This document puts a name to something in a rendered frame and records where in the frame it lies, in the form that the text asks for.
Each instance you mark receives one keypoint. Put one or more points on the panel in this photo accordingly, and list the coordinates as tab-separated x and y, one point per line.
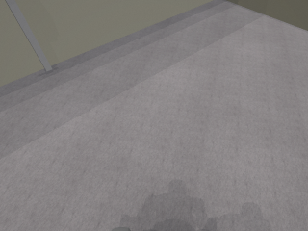
28	33

